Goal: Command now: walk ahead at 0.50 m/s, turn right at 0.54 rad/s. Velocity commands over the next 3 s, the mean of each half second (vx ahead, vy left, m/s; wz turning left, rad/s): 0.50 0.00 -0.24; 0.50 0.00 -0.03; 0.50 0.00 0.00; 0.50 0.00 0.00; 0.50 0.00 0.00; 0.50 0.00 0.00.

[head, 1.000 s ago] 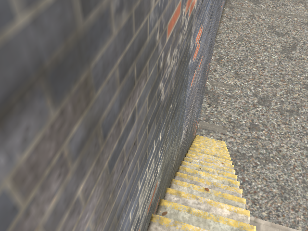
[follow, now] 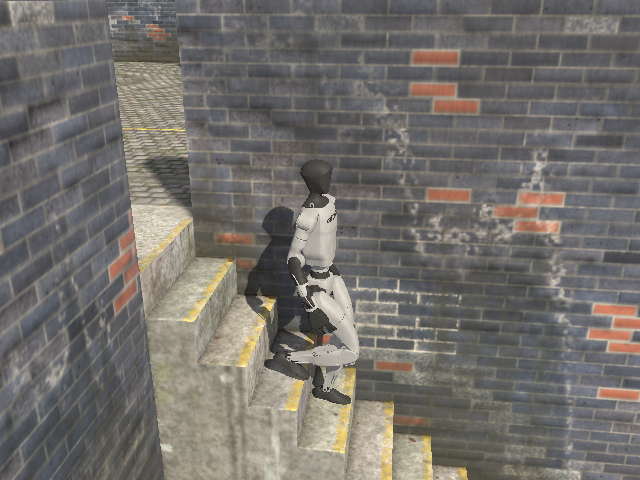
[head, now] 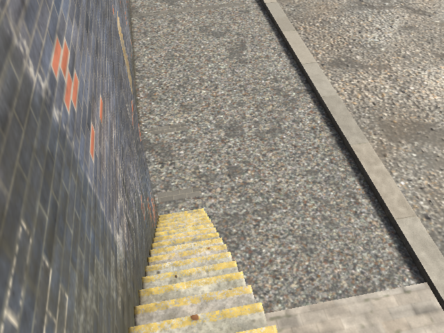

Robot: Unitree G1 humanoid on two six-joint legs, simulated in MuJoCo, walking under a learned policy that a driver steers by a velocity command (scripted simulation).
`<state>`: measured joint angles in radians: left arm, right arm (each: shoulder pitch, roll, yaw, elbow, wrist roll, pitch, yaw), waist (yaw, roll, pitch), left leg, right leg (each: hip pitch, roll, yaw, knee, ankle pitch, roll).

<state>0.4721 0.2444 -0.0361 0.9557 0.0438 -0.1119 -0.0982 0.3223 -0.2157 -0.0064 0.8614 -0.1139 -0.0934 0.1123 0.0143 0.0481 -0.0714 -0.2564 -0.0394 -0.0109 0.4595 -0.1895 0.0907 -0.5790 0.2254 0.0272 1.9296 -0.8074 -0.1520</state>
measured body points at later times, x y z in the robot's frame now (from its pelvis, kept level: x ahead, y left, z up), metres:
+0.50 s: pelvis +0.22 -0.04 -0.23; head +0.21 -0.05 +0.22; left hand +0.25 +0.22 -0.37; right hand +0.20 -0.28 -0.38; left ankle +0.26 +0.15 -0.76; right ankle +0.25 -0.11 -0.96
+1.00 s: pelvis +0.41 +0.07 -0.42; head +0.39 +0.12 +0.03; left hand +0.41 +0.32 -0.59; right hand +0.53 -0.21 -0.50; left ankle +0.43 +0.14 -1.17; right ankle +0.28 -0.11 -0.89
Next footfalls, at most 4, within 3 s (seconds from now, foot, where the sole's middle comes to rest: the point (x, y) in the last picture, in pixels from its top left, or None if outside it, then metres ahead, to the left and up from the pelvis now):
0.34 right None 0.29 -0.12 -0.99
0.94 left None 0.47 0.14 -1.21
1.54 right None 0.72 0.02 -1.42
1.98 left None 0.89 0.40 -1.64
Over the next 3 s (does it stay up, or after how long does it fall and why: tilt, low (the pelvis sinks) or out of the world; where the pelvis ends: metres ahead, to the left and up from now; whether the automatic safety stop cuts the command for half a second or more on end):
stays up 1.25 0.27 -1.21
